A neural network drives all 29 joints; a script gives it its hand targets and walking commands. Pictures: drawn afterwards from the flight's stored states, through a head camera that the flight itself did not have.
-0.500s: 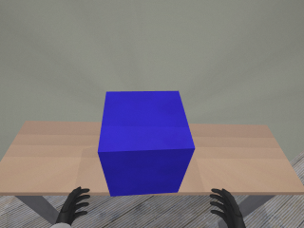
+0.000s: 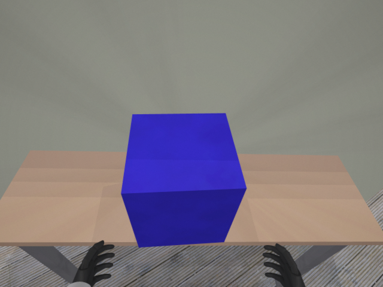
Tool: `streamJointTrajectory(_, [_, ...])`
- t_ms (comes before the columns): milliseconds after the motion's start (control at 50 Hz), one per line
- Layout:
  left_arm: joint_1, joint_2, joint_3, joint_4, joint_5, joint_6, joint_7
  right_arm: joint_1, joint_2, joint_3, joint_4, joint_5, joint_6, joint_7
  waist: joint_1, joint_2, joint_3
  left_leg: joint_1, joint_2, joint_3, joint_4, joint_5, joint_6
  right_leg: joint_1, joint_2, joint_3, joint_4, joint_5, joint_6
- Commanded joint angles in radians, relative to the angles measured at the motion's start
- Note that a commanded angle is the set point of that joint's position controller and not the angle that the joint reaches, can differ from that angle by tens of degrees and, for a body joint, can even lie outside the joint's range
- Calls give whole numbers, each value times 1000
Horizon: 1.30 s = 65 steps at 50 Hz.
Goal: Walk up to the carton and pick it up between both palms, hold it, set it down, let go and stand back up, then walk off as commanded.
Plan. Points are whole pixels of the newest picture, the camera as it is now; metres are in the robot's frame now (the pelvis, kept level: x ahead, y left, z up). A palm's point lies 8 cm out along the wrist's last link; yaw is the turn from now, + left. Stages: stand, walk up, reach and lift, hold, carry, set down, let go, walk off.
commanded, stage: set down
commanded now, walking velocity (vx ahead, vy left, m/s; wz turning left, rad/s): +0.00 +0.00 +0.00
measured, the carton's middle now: (181, 182) +0.35 +0.03 +0.01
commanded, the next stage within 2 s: let go in 0.12 s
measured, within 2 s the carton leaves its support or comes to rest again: neither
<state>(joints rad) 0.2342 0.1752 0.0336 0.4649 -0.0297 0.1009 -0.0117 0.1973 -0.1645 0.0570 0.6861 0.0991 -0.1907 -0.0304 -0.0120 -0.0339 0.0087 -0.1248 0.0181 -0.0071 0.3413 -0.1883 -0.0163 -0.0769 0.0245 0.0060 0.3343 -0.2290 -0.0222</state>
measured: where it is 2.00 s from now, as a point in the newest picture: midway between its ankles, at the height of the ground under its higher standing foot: outside the picture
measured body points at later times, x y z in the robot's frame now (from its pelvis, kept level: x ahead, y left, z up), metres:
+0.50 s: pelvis +0.00 +0.00 +0.00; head +0.00 +0.01 +0.45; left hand +0.18 +0.22 -0.09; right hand +0.17 -0.22 -0.09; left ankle +0.00 +0.13 -0.75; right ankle -0.03 -0.10 -0.75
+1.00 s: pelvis +0.00 +0.01 -0.01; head -0.01 +0.03 +0.44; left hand +0.13 +0.28 -0.11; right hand +0.12 -0.26 -0.10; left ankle +0.00 +0.13 -0.75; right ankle -0.03 -0.10 -0.75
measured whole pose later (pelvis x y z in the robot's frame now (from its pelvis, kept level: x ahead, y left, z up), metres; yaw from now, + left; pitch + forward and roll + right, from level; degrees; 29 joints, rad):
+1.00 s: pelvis +0.00 +0.01 -0.01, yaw +0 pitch -2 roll +0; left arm 0.24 0.30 0.03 0.68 -0.03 0.00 -0.01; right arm 0.21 -0.28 0.00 0.78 0.05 -0.03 0.00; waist -0.01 -0.03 0.01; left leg -0.17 0.02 -0.01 0.45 -0.25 -0.01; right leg -0.11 0.02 0.01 0.42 -0.27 -0.02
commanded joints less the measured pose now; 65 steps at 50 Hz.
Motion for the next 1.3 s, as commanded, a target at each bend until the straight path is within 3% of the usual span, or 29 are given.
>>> streamJointTrajectory(0, [-119,125,50,-38,94,-18,11,-107,-136,-82,24,-117,-39,26,61,87,13,204,-17,87,2,217,-26,-138,-4,-32,-48,170,10])
streamJointTrajectory(60, [-125,134,47,-69,76,-20,12,-123,-116,-77,-42,-102,-53,32,65,75,-15,202,-20,91,2,217,-14,-135,-7,-32,-56,150,10])
streamJointTrajectory(220, [-136,118,39,-24,88,2,12,-132,-148,-86,58,-117,-46,37,34,49,1,194,-16,79,8,224,-23,-131,-3,-37,-52,181,13])
streamJointTrajectory(300, [-126,123,35,-47,87,4,13,-122,-160,-92,27,-106,-52,35,28,94,-27,227,-22,81,27,262,-30,-128,-12,-36,-40,250,15])
streamJointTrajectory(340, [-126,111,38,-55,85,-11,14,-136,-167,-87,31,-107,-61,39,44,50,-57,229,-16,72,34,310,-28,-121,-1,-43,-31,286,21])
streamJointTrajectory(360, [-128,109,43,-39,94,-3,10,-124,-168,-83,52,-94,-57,37,23,73,-31,220,-22,72,33,283,-34,-113,-8,-36,-40,275,20])
streamJointTrajectory(380, [-118,109,49,-25,102,-2,12,-141,-181,-92,58,-103,-59,41,41,63,-22,222,-18,74,26,287,-34,-121,1,-41,-42,254,16])
streamJointTrajectory(520, [-114,101,20,-16,89,6,11,-141,-182,-103,39,-106,-52,45,30,62,-4,208,-18,77,19,220,-24,-134,0,-40,-49,186,11])
streamJointTrajectory(560, [-118,105,18,-9,94,14,13,-136,-180,-106,57,-107,-40,46,17,89,17,199,-16,70,15,195,-22,-154,-8,-37,-56,159,5])
streamJointTrajectory(580, [-40,338,111,3,81,-64,32,-67,-347,-155,61,-172,44,16,48,88,-32,-14,73,-34,99,235,26,-76,-102,75,20,166,1])
streamJointTrajectory(620, [-23,316,93,55,83,-99,33,-52,-317,-141,63,-175,101,0,34,-23,30,-60,72,-38,78,139,52,-105,-104,74,5,127,-4])
streamJointTrajectory(640, [-38,281,91,63,76,-108,32,-68,-305,-144,52,-176,109,0,41,30,12,-78,67,-33,72,118,58,-81,-113,89,5,132,-3])
streamJointTrajectory(660, [-51,305,95,73,74,-119,25,-46,-291,-136,48,-164,115,6,17,66,11,-76,64,-31,83,91,60,-93,-121,119,0,113,-9])
streamJointTrajectory(720, [-54,302,84,91,74,-134,19,-75,-294,-133,46,-159,125,18,22,59,12,-84,68,-42,91,86,66,-95,-121,100,-7,126,-16])
streamJointTrajectory(740, [-51,310,84,106,82,-134,23,-71,-302,-138,47,-155,133,14,11,2,2,-47,66,-57,66,94,62,-105,-117,85,3,132,-13])
streamJointTrajectory(780, [-45,299,82,114,74,-136,15,-82,-312,-140,36,-157,137,25,33,110,41,-71,68,-40,91,136,69,-117,-128,101,9,143,-16])
streamJointTrajectory(800, [-34,326,73,135,72,-136,19,-49,-304,-137,37,-143,134,26,16,88,-16,-33,71,-60,86,123,66,-91,-134,99,3,160,-20])
streamJointTrajectory(860, [-24,323,73,154,68,-143,16,-56,-302,-134,31,-148,137,30,23,67,-28,-25,71,-65,78,138,67,-71,-118,98,6,123,-14])
streamJointTrajectory(920, [-24,367,75,182,69,-145,19,-43,-342,-139,53,-149,149,24,16,102,32,-64,74,-54,77,147,77,-85,-134,104,20,128,-19])
streamJointTrajectory(940, [6,345,68,194,53,-140,16,-71,-355,-133,45,-150,143,18,36,127,35,-82,72,-85,69,160,84,-57,-136,99,14,179,-23])
streamJointTrajectory(960, [10,352,67,217,67,-143,15,-15,-343,-137,66,-144,144,18,24,79,5,-58,81,-84,68,125,89,-41,-143,111,12,159,-32])
streamJointTrajectory(1000, [-36,345,68,195,65,-139,11,-17,-341,-130,76,-141,146,19,15,129,51,-70,75,-59,65,150,76,-73,-133,105,9,191,-22])
streamJointTrajectory(1060, [-14,361,70,226,65,-145,18,-11,-345,-136,71,-133,149,18,12,75,-17,-16,86,-79,69,164,73,-46,-130,90,16,191,-23])
streamJointTrajectory(1080, [-21,340,60,233,70,-146,16,-25,-358,-133,68,-138,152,15,5,127,24,-35,84,-68,71,182,72,-60,-129,105,6,203,-19])
streamJointTrajectory(1120, [-48,368,71,229,79,-148,23,-29,-329,-125,78,-136,150,22,6,100,21,-28,86,-73,61,162,66,-77,-120,100,-1,171,-12])
streamJointTrajectory(1140, [-34,347,64,242,61,-140,24,-46,-359,-133,71,-140,154,19,8,147,8,-42,79,-66,58,168,61,-49,-124,91,14,173,-9])
streamJointTrajectory(1220, [-25,362,65,257,72,-146,16,-53,-349,-134,76,-138,155,9,11,130,20,-30,79,-69,75,174,77,-65,-128,85,-2,199,-17])
streamJointTrajectory(1240, [-17,337,60,270,65,-142,18,-63,-352,-136,81,-137,154,15,17,81,34,-28,86,-82,46,177,77,-76,-125,96,-3,188,-16])
streamJointTrajectory(1280, [-34,353,55,266,67,-147,20,-30,-373,-143,98,-131,151,16,11,90,45,-30,86,-76,64,168,69,-79,-137,96,-11,210,-22])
